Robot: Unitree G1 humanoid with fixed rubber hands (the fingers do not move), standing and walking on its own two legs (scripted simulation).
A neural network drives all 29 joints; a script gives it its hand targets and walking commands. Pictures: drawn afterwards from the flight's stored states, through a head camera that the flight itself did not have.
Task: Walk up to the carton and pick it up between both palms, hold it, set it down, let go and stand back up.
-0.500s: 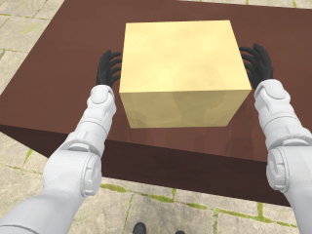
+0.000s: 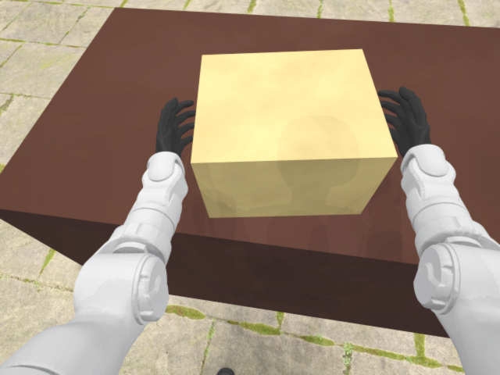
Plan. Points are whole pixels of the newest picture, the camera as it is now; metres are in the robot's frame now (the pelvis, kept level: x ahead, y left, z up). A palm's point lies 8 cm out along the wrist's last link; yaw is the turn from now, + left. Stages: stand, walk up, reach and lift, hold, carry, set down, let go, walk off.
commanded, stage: reach and lift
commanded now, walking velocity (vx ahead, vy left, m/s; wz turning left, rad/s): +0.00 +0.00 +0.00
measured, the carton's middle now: (283, 136) +0.52 -0.01 +0.03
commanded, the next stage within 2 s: none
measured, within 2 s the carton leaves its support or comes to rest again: leaves its support in 0.62 s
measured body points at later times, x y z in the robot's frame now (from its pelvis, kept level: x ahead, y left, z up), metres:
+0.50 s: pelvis -0.01 +0.00 +0.00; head +0.08 -0.01 +0.44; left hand +0.44 +0.18 +0.07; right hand +0.47 -0.20 +0.09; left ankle +0.00 +0.13 -0.73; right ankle -0.02 -0.10 -0.73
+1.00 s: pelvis -0.03 +0.00 +0.00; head +0.00 +0.00 +0.45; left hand +0.40 +0.18 +0.10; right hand +0.43 -0.20 +0.13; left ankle +0.00 +0.13 -0.73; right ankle -0.02 -0.10 -0.73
